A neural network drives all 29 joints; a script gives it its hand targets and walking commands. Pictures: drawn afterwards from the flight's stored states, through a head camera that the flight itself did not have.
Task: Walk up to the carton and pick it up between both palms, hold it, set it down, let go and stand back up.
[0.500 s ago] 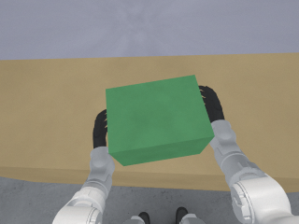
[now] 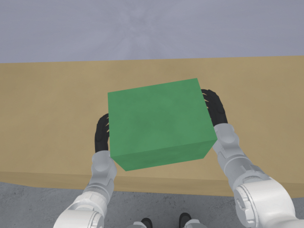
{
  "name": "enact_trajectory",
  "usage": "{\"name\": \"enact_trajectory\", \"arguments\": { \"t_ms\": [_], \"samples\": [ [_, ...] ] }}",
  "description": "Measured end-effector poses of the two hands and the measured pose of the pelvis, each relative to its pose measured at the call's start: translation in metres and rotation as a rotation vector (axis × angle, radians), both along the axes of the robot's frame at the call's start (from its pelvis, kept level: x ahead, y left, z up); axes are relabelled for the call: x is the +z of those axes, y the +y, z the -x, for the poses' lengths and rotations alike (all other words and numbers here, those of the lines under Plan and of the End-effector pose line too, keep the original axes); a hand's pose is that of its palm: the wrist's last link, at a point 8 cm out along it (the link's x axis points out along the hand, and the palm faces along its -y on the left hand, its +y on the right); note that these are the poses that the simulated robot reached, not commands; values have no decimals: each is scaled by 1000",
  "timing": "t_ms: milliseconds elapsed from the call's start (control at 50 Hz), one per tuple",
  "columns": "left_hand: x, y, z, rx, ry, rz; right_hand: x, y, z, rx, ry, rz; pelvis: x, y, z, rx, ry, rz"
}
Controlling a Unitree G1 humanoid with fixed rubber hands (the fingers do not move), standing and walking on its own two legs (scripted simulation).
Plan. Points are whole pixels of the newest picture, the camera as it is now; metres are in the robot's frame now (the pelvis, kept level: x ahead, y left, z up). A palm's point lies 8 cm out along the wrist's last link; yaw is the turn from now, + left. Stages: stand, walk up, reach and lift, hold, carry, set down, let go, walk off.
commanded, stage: reach and lift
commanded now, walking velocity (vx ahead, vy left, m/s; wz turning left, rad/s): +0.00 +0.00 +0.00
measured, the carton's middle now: (158, 127) +0.38 +0.02 -0.03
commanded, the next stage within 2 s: none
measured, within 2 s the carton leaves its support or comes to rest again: leaves its support in 0.46 s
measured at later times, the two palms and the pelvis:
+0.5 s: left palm (101, 144) +0.33 +0.18 -0.03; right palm (217, 117) +0.40 -0.14 -0.02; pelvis +0.00 +0.00 +0.00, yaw +0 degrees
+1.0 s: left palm (101, 143) +0.32 +0.17 +0.01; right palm (228, 114) +0.38 -0.15 +0.03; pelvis -0.03 +0.00 +0.00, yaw +0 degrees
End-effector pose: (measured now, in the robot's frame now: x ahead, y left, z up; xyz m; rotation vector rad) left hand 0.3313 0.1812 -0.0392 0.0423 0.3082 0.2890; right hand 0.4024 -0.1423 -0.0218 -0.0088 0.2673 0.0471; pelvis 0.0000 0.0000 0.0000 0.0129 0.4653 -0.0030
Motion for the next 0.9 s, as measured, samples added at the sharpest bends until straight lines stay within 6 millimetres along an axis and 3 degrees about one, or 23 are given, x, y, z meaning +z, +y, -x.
{"name": "enact_trajectory", "arguments": {
  "t_ms": [500,900],
  "samples": [
    [5,1,2,9,12,11,5,1,1,-9,20,-16,0,0,0,0,0,0],
    [39,-7,9,6,-57,42,48,-7,13,-20,-47,-11,0,-4,24,-1,-35,-5]
  ]
}}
